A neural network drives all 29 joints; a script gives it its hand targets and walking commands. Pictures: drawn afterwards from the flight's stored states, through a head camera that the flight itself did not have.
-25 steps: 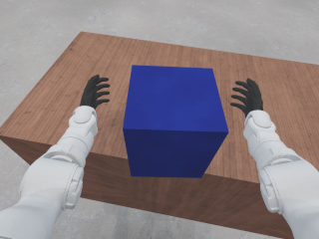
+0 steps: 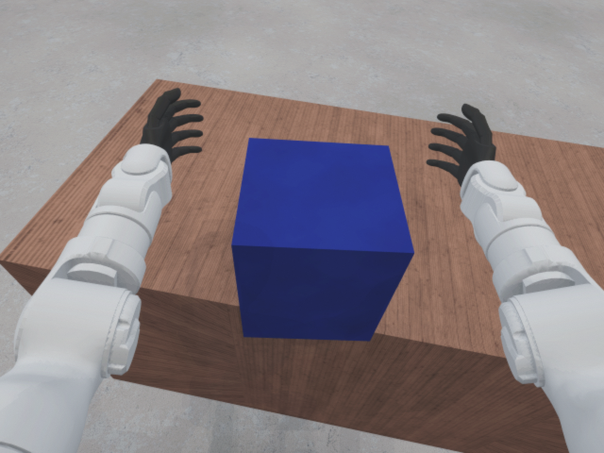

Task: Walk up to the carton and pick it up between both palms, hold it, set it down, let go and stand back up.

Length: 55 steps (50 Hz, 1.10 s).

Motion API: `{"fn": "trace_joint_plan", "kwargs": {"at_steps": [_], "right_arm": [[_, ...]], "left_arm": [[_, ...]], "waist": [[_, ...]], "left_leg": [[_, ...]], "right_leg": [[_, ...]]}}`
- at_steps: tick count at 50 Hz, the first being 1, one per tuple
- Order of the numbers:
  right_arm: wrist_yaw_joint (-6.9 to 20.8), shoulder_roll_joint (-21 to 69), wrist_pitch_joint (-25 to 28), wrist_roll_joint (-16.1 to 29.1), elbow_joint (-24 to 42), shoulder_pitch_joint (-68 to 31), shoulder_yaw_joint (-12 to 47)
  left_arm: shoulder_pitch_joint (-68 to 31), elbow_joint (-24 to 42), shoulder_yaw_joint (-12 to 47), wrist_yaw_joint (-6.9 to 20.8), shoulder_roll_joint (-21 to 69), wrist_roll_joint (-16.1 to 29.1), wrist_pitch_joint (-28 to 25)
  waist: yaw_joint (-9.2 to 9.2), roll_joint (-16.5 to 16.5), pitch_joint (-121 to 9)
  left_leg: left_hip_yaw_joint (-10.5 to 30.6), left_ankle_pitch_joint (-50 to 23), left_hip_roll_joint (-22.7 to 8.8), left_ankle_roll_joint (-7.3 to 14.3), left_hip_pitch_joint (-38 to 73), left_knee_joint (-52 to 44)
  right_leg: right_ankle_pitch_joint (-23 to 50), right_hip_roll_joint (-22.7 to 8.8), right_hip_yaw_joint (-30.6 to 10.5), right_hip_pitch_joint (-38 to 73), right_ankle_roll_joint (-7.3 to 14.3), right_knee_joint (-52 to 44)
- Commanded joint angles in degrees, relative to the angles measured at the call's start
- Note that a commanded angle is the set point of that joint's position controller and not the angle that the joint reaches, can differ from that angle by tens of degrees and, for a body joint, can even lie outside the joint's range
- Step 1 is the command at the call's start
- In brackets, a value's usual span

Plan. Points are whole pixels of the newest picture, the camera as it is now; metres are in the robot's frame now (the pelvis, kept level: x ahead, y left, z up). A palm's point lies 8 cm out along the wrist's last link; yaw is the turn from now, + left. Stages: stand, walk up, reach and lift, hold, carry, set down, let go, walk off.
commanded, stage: set down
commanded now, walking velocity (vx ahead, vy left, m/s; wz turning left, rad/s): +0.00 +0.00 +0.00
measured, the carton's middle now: (313, 245) +0.43 +0.03 +0.01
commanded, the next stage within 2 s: none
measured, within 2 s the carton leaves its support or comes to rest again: neither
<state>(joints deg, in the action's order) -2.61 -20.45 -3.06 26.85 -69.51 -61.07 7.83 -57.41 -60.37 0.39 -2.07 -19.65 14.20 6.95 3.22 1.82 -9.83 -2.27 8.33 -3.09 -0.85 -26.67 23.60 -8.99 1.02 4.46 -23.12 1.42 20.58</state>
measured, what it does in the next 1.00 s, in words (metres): stands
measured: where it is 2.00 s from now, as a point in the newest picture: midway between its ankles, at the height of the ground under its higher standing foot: outside the picture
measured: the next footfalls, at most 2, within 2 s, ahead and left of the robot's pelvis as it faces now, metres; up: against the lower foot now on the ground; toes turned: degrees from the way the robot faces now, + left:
none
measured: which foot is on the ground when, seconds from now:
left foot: down 0.00-1.00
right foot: down 0.00-1.00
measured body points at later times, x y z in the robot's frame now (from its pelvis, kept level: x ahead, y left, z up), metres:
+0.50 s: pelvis +0.01 +0.00 +0.01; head +0.01 +0.02 +0.46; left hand +0.42 +0.25 +0.17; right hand +0.45 -0.18 +0.18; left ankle +0.02 +0.13 -0.74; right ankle +0.00 -0.10 -0.74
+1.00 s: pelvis +0.01 +0.00 +0.01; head +0.00 +0.02 +0.46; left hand +0.36 +0.25 +0.10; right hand +0.38 -0.19 +0.10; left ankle +0.02 +0.13 -0.74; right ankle +0.00 -0.10 -0.74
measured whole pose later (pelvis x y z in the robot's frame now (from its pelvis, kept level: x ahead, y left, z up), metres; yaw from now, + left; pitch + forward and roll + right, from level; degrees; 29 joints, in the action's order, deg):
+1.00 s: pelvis +0.01 +0.00 +0.01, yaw -1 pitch -1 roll +0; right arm -2.2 -16.0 -8.4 19.4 -33.3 -26.4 1.1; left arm -23.2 -22.4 -9.2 -0.9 -14.1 7.5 19.7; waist 2.7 1.3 -0.9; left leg -3.3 8.9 -1.9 -0.4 -9.2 19.1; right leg -9.8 0.7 1.6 -7.2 0.8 18.0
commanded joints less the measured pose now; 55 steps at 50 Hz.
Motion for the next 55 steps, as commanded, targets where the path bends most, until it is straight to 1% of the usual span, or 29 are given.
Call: {"fn": "trace_joint_plan", "kwargs": {"at_steps": [1,4,8,9,13,15,16,18,20,21,23,25,26,27,31,33,34,35,37,39,42,43,45,46,49,50,51,53,55], "right_arm": [[-0.3,-10.16,-2.53,-0.49,7.85,-21.54,-2.98],[-0.21,-10.02,-5.72,0.07,9.79,-21.22,-2.83],[0.07,-10.13,-8.47,0.82,12.91,-21.09,-2.72],[0.07,-10.05,-8.89,1.03,13.73,-20.97,-2.36],[-0.12,-9.89,-9.87,1.28,17.49,-20.52,-1.96],[-0.37,-9.61,-10.37,1.28,17.92,-19.31,-1.93],[-0.46,-9.42,-10.44,1.34,18.4,-18.45,-1.66],[-0.74,-8.9,-10.63,1.44,19.04,-16.0,-1.51],[-0.99,-8.66,-10.55,0.83,19.95,-12.98,-1.96],[-1.1,-8.47,-10.42,0.53,20.32,-11.25,-2.48],[-1.22,-8.05,-9.94,-0.58,23.33,-8.37,-3.54],[-1.16,-7.8,-9.49,-1.53,26.03,-6.79,-5.01],[-1.14,-7.23,-9.19,-1.7,27.76,-5.45,-5.32],[-1.15,-7.23,-8.99,-2.24,29.33,-5.23,-6.12],[-0.69,-6.63,-8.39,-3.71,33.45,-0.01,-8.21],[-0.48,-6.22,-8.03,-4.39,35.99,2.03,-8.67],[-0.41,-6.1,-8.06,-4.7,36.25,3.4,-8.92],[-0.28,-5.93,-7.94,-4.83,37.42,3.64,-9.02],[-0.15,-5.39,-7.64,-5.2,39.02,5.77,-8.84],[-0.03,-4.88,-7.29,-5.47,39.72,8.75,-8.62],[0.2,-3.96,-6.68,-5.91,40.42,10.89,-8.61],[0.3,-3.42,-6.35,-6.14,40.88,13.08,-8.37],[0.38,-2.78,-5.39,-6.55,41.95,15.37,-8.65],[0.43,-2.34,-5.02,-6.82,42.03,16.15,-8.49],[0.41,-1.78,-3.17,-7.93,43.82,18.31,-9.28],[0.45,-1.51,-2.53,-8.37,43.92,20.56,-9.23],[0.52,-1.19,-1.85,-8.64,44.63,20.51,-9.46],[0.67,-0.25,-0.54,-8.95,45.13,24.37,-9.07],[0.67,-0.08,0.64,-9.42,45.84,26.05,-9.37]], "left_arm": [[-22.24,11.05,-1.37,-0.32,-6.03,-0.57,4.02],[-21.26,13.27,-2.28,-0.59,-6.7,-1.55,8.5],[-20.84,17.18,-3.84,-0.86,-8.06,-2.31,12.31],[-20.39,17.59,-4.46,-0.78,-8.54,-2.47,12.95],[-19.19,20.54,-5.84,-0.33,-10.0,-2.53,14.41],[-17.61,20.78,-6.59,0.18,-10.13,-2.76,15.08],[-16.38,21.38,-7.07,0.44,-10.03,-3.15,15.33],[-13.66,22.6,-7.52,1.28,-9.61,-3.52,15.86],[-10.55,24.12,-7.77,2.05,-8.74,-4.08,16.24],[-8.85,25.2,-7.74,2.32,-8.22,-4.47,16.44],[-5.85,28.33,-8.53,2.72,-7.61,-5.22,16.62],[-4.93,31.88,-9.06,2.71,-7.61,-5.5,16.58],[-3.86,33.81,-9.43,2.6,-7.48,-5.7,16.51],[-3.53,35.24,-9.72,2.47,-7.52,-5.54,16.45],[1.19,41.07,-9.91,1.62,-5.82,-5.41,16.49],[3.73,42.86,-10.26,1.46,-5.2,-5.39,16.55],[5.07,43.15,-10.46,1.43,-4.95,-5.61,16.72],[5.33,44.06,-10.7,1.33,-4.99,-5.61,16.69],[7.63,44.95,-10.82,1.07,-4.42,-5.62,16.52],[10.7,45.01,-11.16,1.01,-3.64,-5.9,16.17],[12.2,45.26,-11.41,1.0,-3.06,-6.3,14.93],[14.74,45.13,-11.38,1.01,-2.12,-6.47,14.5],[16.4,45.68,-11.13,1.14,-1.51,-6.57,13.26],[17.23,45.29,-10.99,1.27,-1.31,-6.63,12.65],[18.64,46.15,-10.67,1.18,-0.85,-6.59,10.13],[20.97,46.03,-10.45,1.08,-0.05,-6.9,9.32],[20.24,46.72,-10.17,1.05,-0.11,-6.56,8.35],[23.83,46.67,-9.99,0.98,0.4,-6.88,6.52],[25.1,46.78,-9.86,1.09,0.48,-7.25,4.93]], "waist": [[-1.29,-3.88,-21.53],[-0.38,-3.96,-17.93],[0.43,-3.32,-17.07],[0.93,-2.68,-17.11],[0.98,-1.03,-19.01],[0.72,-0.46,-18.09],[0.92,-0.15,-17.93],[0.23,-0.14,-17.16],[-0.48,-0.37,-15.9],[-0.84,-1.4,-15.05],[-1.13,-1.74,-14.07],[-1.42,-2.82,-13.57],[-1.15,-3.12,-13.59],[-1.35,-3.23,-13.22],[-1.72,-4.28,-12.33],[-1.66,-4.07,-12.03],[-1.75,-4.32,-11.19],[-1.43,-4.2,-10.78],[-1.25,-3.19,-10.33],[-0.96,-2.8,-9.01],[-0.58,-2.58,-7.28],[-0.48,-1.97,-6.45],[-0.46,-2.14,-6.37],[-0.48,-1.69,-5.4],[-0.3,-2.18,-5.28],[-0.49,-2.14,-4.65],[-0.47,-2.11,-5.44],[-0.23,-2.07,-4.65],[-0.35,-2.34,-4.19]], "left_leg": [[1.35,-15.78,2.16,-1.38,22.1,0.04],[1.3,-15.23,2.37,-1.11,21.96,-1.41],[0.97,-15.5,2.58,-0.47,22.47,-2.1],[0.77,-15.91,2.66,-0.16,22.11,-2.15],[0.48,-17.57,3.09,0.57,21.93,-1.99],[0.41,-17.71,3.12,0.94,22.13,-2.22],[0.29,-18.2,3.2,0.93,22.33,-2.2],[0.32,-19.44,3.28,0.88,23.25,-2.13],[0.47,-19.54,3.34,0.61,24.17,-2.41],[0.52,-19.69,3.3,0.37,24.95,-2.46],[0.44,-20.17,3.4,0.08,26.29,-2.47],[0.39,-20.09,3.47,-0.21,27.24,-2.3],[0.33,-20.03,3.44,-0.3,27.77,-2.26],[0.35,-19.53,3.43,-0.26,27.75,-2.2],[0.49,-18.71,3.16,-0.62,29.51,-2.4],[0.52,-19.04,3.21,-0.56,29.81,-2.21],[0.66,-18.4,3.23,-0.54,29.54,-2.32],[0.56,-17.46,3.19,-0.36,29.24,-2.61],[0.57,-16.64,3.19,-0.09,28.92,-2.76],[0.5,-16.31,3.25,0.15,28.62,-3.06],[0.37,-13.39,3.25,0.32,27.59,-3.77],[0.37,-13.49,3.22,0.38,27.83,-4.0],[0.26,-13.11,3.28,0.36,27.94,-4.04],[0.22,-12.63,3.31,0.41,27.63,-4.13],[0.09,-11.8,3.42,0.36,27.34,-4.18],[0.11,-12.26,3.41,0.22,27.86,-4.25],[0.02,-12.07,3.43,0.28,27.83,-4.16],[0.23,-12.85,3.46,0.3,28.27,-4.13],[0.08,-13.18,3.62,0.27,27.8,-4.16]], "right_leg": [[7.82,1.94,-2.1,6.22,-1.96,-3.21],[7.36,1.91,-2.42,8.77,-2.09,-3.87],[8.28,1.72,-2.93,11.39,-2.44,-4.27],[9.3,1.51,-3.2,12.67,-2.66,-4.17],[14.35,1.17,-3.81,16.02,-3.61,-3.34],[16.11,0.98,-3.96,17.05,-3.94,-3.08],[17.21,1.03,-3.98,17.71,-4.06,-3.01],[19.4,0.98,-3.98,18.78,-4.26,-2.84],[19.33,1.0,-3.87,19.05,-4.27,-3.15],[18.83,1.07,-3.71,18.71,-4.08,-3.31],[18.08,1.26,-3.31,18.46,-3.98,-3.84],[16.43,1.4,-2.98,17.5,-3.72,-3.97],[15.64,1.47,-2.94,17.3,-3.68,-4.13],[14.51,1.53,-2.83,16.92,-3.52,-4.24],[10.91,1.87,-2.36,15.25,-2.74,-4.74],[10.62,1.81,-2.41,15.04,-2.55,-4.81],[9.86,1.7,-2.55,15.18,-2.46,-4.82],[8.6,1.72,-2.63,14.82,-2.42,-4.98],[7.94,1.65,-2.81,14.76,-2.48,-4.94],[7.41,1.61,-3.11,14.92,-2.31,-5.06],[4.69,1.3,-3.49,14.59,-2.22,-5.31],[4.64,1.39,-3.55,14.82,-2.14,-5.49],[4.23,1.22,-3.84,14.65,-2.11,-5.56],[3.69,1.18,-3.98,14.57,-2.06,-5.66],[2.34,1.0,-4.33,14.01,-1.89,-5.78],[2.33,1.08,-4.3,14.09,-1.74,-5.87],[2.01,1.02,-4.33,13.88,-1.72,-5.84],[2.47,0.99,-4.57,14.17,-1.62,-5.87],[2.81,0.9,-4.72,14.61,-1.58,-5.88]]}}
